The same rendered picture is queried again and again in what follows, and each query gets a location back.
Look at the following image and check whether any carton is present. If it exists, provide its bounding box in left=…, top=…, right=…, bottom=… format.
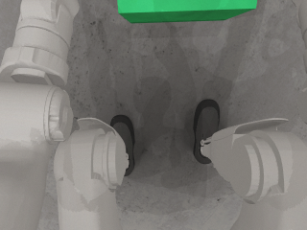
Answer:
left=117, top=0, right=257, bottom=24

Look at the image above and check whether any robot right forearm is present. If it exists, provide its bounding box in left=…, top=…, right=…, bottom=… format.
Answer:
left=292, top=0, right=307, bottom=74

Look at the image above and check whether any robot right upper arm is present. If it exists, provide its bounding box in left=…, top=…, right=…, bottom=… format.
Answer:
left=296, top=79, right=307, bottom=125

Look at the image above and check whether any robot right thigh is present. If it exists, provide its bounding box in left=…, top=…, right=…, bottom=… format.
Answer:
left=226, top=129, right=307, bottom=230

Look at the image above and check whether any left robot foot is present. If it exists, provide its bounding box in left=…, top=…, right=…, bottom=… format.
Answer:
left=110, top=114, right=135, bottom=176

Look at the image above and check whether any robot left upper arm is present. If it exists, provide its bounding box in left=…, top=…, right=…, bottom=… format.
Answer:
left=0, top=81, right=74, bottom=230

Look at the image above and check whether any robot left forearm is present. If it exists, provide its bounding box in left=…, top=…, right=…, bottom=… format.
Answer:
left=0, top=0, right=80, bottom=89

